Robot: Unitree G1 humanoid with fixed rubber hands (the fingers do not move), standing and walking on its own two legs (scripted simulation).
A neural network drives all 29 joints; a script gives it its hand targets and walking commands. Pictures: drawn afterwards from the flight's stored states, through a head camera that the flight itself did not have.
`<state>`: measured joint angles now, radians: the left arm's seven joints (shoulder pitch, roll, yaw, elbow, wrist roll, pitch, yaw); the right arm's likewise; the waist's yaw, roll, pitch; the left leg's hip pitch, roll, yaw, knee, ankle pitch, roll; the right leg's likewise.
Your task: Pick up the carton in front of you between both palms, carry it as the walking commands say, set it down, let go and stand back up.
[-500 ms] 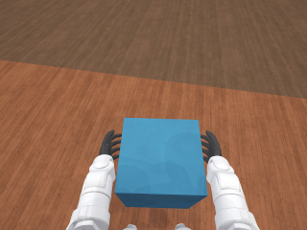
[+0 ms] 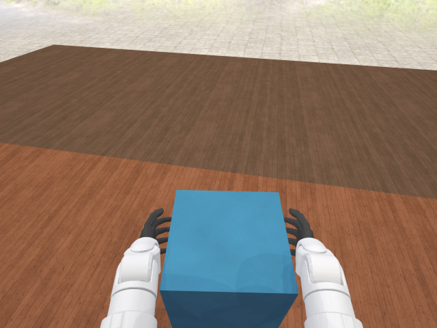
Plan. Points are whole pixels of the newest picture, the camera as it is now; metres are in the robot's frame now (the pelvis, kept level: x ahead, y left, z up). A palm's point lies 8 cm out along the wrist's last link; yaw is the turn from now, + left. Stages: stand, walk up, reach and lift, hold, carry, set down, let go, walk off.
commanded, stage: reach and lift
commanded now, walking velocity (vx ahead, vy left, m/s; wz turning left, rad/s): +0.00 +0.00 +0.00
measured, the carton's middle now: (225, 266) +0.29 +0.00 -0.05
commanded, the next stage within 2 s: hold in 0.86 s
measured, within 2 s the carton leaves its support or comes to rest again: neither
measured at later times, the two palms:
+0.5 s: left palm (149, 239) +0.30 +0.15 +0.03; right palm (305, 240) +0.30 -0.15 +0.03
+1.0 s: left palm (147, 234) +0.29 +0.15 +0.05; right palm (308, 235) +0.29 -0.15 +0.06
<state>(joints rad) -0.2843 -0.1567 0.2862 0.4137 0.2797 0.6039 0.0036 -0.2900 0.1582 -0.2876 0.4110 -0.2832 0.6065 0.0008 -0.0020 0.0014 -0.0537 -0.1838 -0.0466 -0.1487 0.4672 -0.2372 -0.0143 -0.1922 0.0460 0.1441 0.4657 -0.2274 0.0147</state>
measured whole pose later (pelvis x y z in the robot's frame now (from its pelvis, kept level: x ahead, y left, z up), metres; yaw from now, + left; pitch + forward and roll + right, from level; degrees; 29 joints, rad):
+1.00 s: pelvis +0.01 +0.00 +0.01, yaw +0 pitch -6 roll +0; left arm -0.23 -0.14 0.20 0.21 0.25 0.73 0.01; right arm -0.23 0.15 -0.20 0.21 -0.25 0.73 0.00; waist 0.00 0.00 -0.01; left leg -0.05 -0.04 -0.14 0.35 -0.20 -0.01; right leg -0.06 0.04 0.14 0.35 -0.19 0.01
